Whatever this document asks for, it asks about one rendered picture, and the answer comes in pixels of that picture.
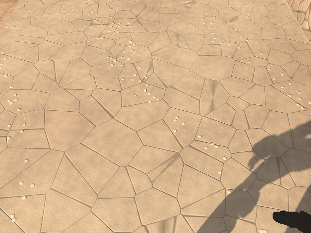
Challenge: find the robot right hand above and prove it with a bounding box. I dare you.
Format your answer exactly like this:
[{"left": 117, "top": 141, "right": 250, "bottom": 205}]
[{"left": 272, "top": 211, "right": 311, "bottom": 233}]

